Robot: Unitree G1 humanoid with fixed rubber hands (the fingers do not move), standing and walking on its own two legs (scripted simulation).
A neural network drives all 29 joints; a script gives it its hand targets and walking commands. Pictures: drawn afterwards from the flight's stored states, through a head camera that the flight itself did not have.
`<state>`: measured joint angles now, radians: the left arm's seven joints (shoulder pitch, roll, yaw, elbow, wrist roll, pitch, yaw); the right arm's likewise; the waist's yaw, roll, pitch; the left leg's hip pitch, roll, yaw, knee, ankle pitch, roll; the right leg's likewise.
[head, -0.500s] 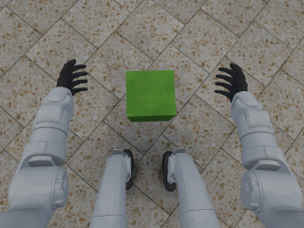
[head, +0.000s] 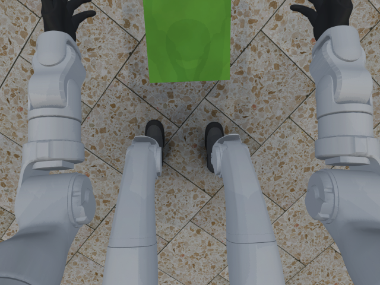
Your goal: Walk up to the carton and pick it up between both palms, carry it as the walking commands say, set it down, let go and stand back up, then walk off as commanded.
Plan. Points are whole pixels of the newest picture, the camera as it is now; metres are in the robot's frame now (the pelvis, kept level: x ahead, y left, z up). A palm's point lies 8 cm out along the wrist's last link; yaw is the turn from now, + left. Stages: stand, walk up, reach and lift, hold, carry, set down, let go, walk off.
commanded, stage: reach and lift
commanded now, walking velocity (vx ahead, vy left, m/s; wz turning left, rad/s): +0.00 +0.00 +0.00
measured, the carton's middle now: (187, 45) +0.49 +0.00 -0.53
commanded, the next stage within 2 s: none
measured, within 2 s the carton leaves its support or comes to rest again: neither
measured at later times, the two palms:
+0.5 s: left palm (97, 36) +0.48 +0.19 -0.30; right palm (284, 34) +0.48 -0.20 -0.30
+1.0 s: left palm (118, 45) +0.48 +0.19 -0.45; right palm (257, 44) +0.48 -0.19 -0.45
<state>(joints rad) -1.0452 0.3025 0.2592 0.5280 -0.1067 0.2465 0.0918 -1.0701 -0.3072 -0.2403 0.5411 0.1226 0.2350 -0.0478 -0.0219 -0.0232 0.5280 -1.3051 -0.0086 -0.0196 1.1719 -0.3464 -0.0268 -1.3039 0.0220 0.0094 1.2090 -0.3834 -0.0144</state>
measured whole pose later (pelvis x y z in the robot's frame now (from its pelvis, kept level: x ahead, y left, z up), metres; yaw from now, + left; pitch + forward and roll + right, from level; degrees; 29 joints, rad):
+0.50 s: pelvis -0.07 +0.02 -0.16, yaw -1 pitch +28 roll +1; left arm -1.40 0.37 0.14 0.86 -0.24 0.29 0.18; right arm -1.43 -0.43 -0.11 0.89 0.23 0.28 -0.11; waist -0.01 -0.01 0.53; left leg -1.81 -0.03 -0.01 1.75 -0.42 -0.02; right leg -1.81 0.04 0.04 1.78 -0.45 0.02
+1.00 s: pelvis -0.03 +0.02 -0.26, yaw -1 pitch +30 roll -1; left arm -1.30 0.35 0.06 0.91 -0.24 0.13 0.15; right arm -1.31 -0.38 -0.13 0.95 0.23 0.10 -0.11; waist 0.00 0.02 0.53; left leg -2.08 -0.05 -0.03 2.14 -0.58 -0.03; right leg -2.05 0.03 0.00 2.15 -0.62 0.02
